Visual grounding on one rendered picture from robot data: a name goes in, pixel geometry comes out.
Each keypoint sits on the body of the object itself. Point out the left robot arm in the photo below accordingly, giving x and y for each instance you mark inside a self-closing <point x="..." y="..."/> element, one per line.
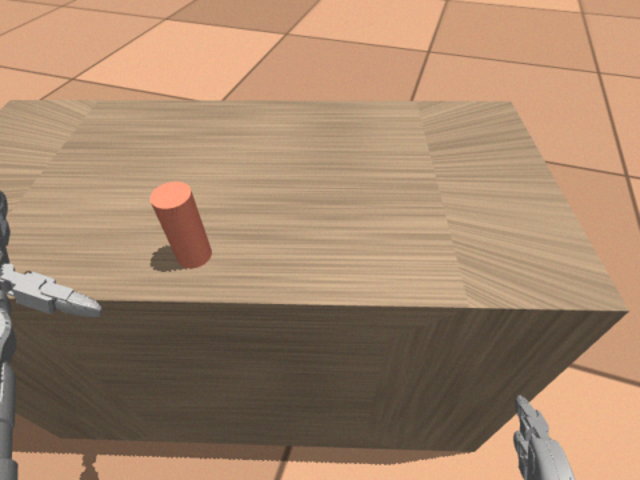
<point x="8" y="344"/>

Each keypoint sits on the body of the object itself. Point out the can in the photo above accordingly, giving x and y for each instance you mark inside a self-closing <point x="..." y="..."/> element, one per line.
<point x="175" y="207"/>

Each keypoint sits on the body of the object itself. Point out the left robot hand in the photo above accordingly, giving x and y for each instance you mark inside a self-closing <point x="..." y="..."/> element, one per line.
<point x="35" y="290"/>

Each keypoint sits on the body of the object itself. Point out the right robot hand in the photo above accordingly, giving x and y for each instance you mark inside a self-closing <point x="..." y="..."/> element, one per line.
<point x="540" y="457"/>

